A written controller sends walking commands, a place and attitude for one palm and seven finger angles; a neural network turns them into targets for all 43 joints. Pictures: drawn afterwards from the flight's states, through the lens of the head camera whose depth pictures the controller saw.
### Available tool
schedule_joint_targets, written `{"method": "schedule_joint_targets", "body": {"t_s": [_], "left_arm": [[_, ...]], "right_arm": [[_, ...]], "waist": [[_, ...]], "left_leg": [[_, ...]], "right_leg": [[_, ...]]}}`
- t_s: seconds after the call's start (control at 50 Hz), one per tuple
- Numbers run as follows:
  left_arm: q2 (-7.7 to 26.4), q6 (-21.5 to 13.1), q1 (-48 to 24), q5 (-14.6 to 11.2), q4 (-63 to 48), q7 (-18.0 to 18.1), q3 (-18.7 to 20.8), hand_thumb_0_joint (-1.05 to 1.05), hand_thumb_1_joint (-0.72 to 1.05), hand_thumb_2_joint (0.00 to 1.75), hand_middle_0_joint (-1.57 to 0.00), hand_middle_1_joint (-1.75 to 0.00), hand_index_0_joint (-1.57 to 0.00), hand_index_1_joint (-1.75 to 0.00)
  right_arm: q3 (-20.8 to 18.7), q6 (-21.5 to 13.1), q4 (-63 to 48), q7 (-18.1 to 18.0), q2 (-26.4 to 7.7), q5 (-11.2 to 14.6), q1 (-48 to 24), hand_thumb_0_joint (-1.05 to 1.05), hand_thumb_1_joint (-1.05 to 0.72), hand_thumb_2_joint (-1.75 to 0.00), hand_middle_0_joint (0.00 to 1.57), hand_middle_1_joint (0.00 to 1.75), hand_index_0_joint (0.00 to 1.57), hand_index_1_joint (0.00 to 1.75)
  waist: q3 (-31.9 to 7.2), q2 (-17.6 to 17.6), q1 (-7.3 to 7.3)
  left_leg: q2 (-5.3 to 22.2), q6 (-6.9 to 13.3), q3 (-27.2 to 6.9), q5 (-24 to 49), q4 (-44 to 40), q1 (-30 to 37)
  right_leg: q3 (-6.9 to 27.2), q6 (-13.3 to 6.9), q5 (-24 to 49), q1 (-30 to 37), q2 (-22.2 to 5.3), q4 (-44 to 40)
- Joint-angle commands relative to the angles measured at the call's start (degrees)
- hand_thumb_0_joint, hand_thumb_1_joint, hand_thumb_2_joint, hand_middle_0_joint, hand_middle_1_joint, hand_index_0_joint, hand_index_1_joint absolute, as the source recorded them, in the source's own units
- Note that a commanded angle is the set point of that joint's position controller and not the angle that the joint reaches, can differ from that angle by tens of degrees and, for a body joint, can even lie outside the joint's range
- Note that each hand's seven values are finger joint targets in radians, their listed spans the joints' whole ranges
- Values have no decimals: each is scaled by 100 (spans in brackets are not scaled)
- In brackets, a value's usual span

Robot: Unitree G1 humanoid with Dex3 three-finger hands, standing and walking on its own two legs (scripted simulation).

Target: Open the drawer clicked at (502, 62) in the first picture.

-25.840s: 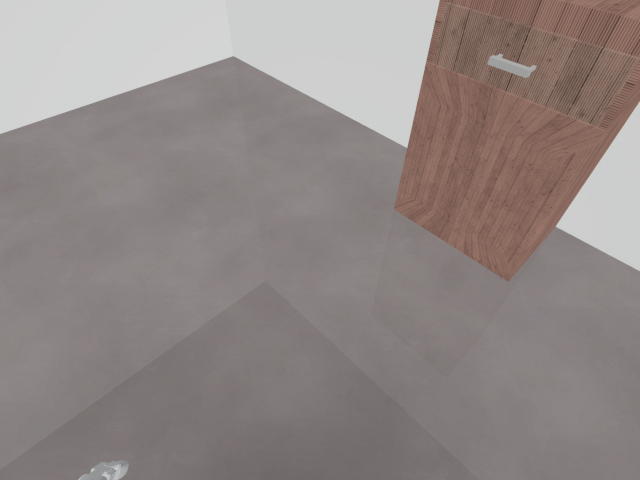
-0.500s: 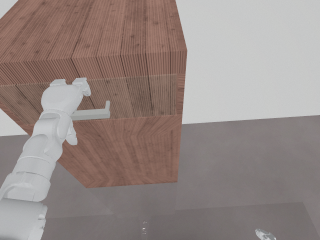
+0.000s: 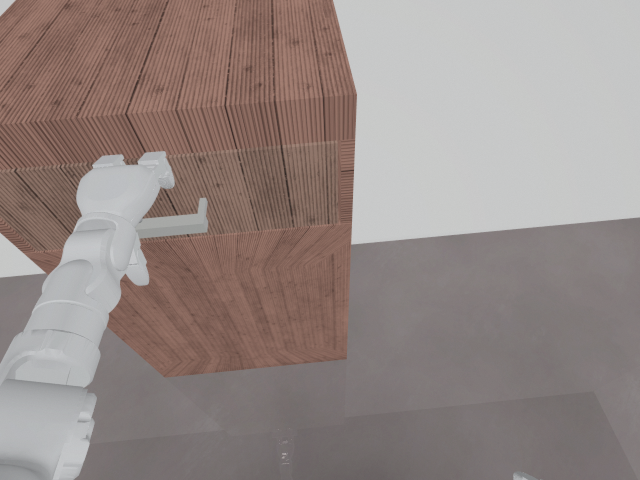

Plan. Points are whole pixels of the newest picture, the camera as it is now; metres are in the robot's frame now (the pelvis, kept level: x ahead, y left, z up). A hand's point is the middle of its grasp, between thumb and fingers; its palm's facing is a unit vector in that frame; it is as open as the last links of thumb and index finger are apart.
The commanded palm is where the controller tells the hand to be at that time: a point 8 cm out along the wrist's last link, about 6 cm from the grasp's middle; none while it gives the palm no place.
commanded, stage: re-aim the fingers above the handle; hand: left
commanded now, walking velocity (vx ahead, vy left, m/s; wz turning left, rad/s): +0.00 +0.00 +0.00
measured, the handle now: (168, 216) +0.48 +0.26 +0.02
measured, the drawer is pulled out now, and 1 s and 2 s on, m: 0.00 0.00 0.00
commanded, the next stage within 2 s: lower the fingers behind the handle in 1.28 s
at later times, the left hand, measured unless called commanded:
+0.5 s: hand (160, 213) +0.44 +0.24 +0.08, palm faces +0.03 -0.01 -1.00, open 13.7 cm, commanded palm +0.41 +0.26 +0.14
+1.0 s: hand (130, 221) +0.43 +0.28 +0.08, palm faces -0.06 +0.01 -1.00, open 13.7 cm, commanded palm +0.41 +0.27 +0.14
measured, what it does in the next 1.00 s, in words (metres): stands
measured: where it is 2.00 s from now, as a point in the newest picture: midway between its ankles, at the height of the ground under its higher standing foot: outside the picture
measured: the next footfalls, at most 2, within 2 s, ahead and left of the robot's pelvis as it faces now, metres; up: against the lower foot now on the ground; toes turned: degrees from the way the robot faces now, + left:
none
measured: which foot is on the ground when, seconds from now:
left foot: down 0.00-1.00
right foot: down 0.00-1.00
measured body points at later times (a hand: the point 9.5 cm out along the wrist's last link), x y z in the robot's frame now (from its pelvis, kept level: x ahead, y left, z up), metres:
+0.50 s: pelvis +0.00 +0.01 +0.00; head +0.05 -0.02 +0.45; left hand +0.43 +0.24 +0.13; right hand +0.10 -0.26 -0.13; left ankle -0.03 +0.11 -0.73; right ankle +0.00 -0.11 -0.73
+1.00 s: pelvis +0.00 +0.00 +0.00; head +0.06 -0.02 +0.45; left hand +0.42 +0.27 +0.13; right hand +0.09 -0.28 -0.13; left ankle -0.03 +0.11 -0.73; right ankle +0.00 -0.11 -0.73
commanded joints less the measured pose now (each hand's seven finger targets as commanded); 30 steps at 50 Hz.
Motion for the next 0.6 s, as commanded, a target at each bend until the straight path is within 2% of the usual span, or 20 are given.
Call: {"method": "schedule_joint_targets", "body": {"t_s": [0.0,0.02,0.04,0.06,0.08,0.1,0.14,0.18,0.22,0.24,0.28,0.32,0.34,0.36,0.38,0.4,0.44,0.52,0.58], "left_arm": [[1664,-61,-2502,-10,-969,320,644,0,-50,30,-30,-120,-30,-120],[1669,-67,-2526,-10,-976,311,634,0,-50,30,-30,-120,-30,-120],[1741,-54,-2349,-24,-874,297,748,0,-50,30,-30,-120,-30,-120],[1558,-9,-2198,-30,-723,262,582,0,-50,30,-30,-120,-30,-120],[1567,-12,-2312,-39,-795,244,571,0,-50,30,-30,-120,-30,-120],[1590,8,-2206,-29,-804,233,602,0,-50,30,-30,-120,-30,-120],[1490,11,-2181,-51,-966,216,546,0,-50,30,-30,-120,-30,-120],[1533,28,-2262,-52,-885,222,557,0,-50,30,-30,-120,-30,-120],[901,-18,-2535,-117,-1323,233,36,0,-50,30,-30,-120,-30,-120],[727,-44,-2670,-141,-1538,251,-94,0,-50,30,-30,-120,-30,-120],[1409,-30,-2634,-54,-1458,394,503,0,-50,30,-30,-120,-30,-120],[1548,21,-2692,-2,-1458,544,658,0,-50,30,-30,-120,-30,-120],[1812,66,-2629,40,-1426,617,905,0,-50,30,-30,-120,-30,-120],[1714,153,-2515,68,-1285,672,828,0,-50,30,-30,-120,-30,-120],[1560,249,-2528,94,-1135,708,702,0,-50,30,-30,-120,-30,-120],[1540,309,-2603,86,-1189,724,670,0,-50,30,-30,-120,-30,-120],[1927,434,-2450,95,-1030,713,972,0,-50,30,-30,-120,-30,-120],[1751,502,-2380,76,-915,581,788,0,-50,30,-30,-120,-30,-120],[1972,466,-2417,29,-681,458,909,0,-50,30,-30,-120,-30,-120]], "right_arm": [[-263,-199,-575,-89,-727,-16,138,0,-90,-90,20,30,20,30],[-269,-197,-573,-77,-747,-14,151,0,-90,-90,20,30,20,30],[-282,-183,-584,-66,-760,-24,159,0,-90,-90,20,30,20,30],[-263,-171,-606,-52,-760,0,162,0,-90,-90,20,30,20,30],[-268,-172,-606,-38,-781,7,151,0,-90,-90,20,30,20,30],[-276,-166,-619,-26,-781,1,153,0,-90,-90,20,30,20,30],[-293,-147,-665,-14,-792,-2,161,0,-90,-90,20,30,20,30],[-278,-138,-640,-14,-796,13,153,0,-90,-90,20,30,20,30],[-308,-176,-686,21,-742,21,149,0,-90,-90,20,30,20,30],[-325,-203,-694,30,-731,7,153,0,-90,-90,20,30,20,30],[-326,-180,-601,11,-756,-17,180,0,-90,-90,20,30,20,30],[-294,-183,-583,17,-711,-41,138,0,-90,-90,20,30,20,30],[-295,-167,-559,7,-741,-57,122,0,-90,-90,20,30,20,30],[-261,-164,-576,19,-685,-45,63,0,-90,-90,20,30,20,30],[-238,-164,-557,31,-677,-33,32,0,-90,-90,20,30,20,30],[-236,-187,-563,48,-689,-34,23,0,-90,-90,20,30,20,30],[-221,-161,-565,6,-738,-40,-10,0,-90,-90,20,30,20,30],[-201,-165,-613,-47,-700,-5,-75,0,-90,-90,20,30,20,30],[-165,-158,-602,-95,-734,3,-73,0,-90,-90,20,30,20,30]], "waist": [[-2050,-57,-18],[-2061,-21,-30],[-2086,-134,9],[-1946,-186,-7],[-1877,-142,-29],[-1933,-158,14],[-2056,-216,3],[-1804,-271,-44],[-1961,-173,-134],[-2035,-93,-194],[-2139,-14,-63],[-2221,1,17],[-2304,-36,84],[-2211,155,116],[-1995,88,79],[-2013,141,82],[-2154,-173,135],[-2023,-225,112],[-1811,-428,93]], "left_leg": [[-106,172,276,1939,-231,543],[-91,163,274,2013,-219,562],[-90,169,279,2107,-211,518],[-90,163,289,2061,-223,440],[-67,161,291,2041,-225,453],[-73,165,299,2052,-223,472],[-70,171,284,2189,-223,541],[-54,175,268,1973,-242,483],[-49,182,230,2000,-231,728],[-38,186,201,2146,-192,901],[-55,166,186,2201,-176,879],[-72,142,210,2302,-200,739],[-73,127,203,2358,-214,687],[-84,108,236,2313,-247,606],[-69,95,237,2252,-286,551],[-58,97,250,2217,-314,593],[-75,124,279,2174,-341,489],[-74,141,346,2067,-406,472],[-80,160,366,1765,-446,311]], "right_leg": [[-77,-89,1803,1285,-2,-276],[-80,-93,1851,1241,2,-261],[-74,-94,1946,1353,9,-268],[-99,-83,1931,1286,7,-255],[-102,-83,1915,1197,6,-265],[-95,-82,1921,1240,12,-263],[-109,-94,1977,1309,23,-266],[-121,-82,1788,1134,23,-290],[-122,-85,1681,1009,32,-326],[-132,-101,1693,949,46,-333],[-111,-122,1742,1034,57,-267],[-115,-125,1918,1232,43,-212],[-116,-137,1930,1343,49,-198],[-112,-138,1918,1339,37,-179],[-162,-145,1833,1232,44,-195],[-164,-141,1808,1241,45,-216],[-114,-116,1898,1564,37,-255],[-106,-78,1949,1587,7,-315],[-59,-35,1790,1612,-19,-394]]}}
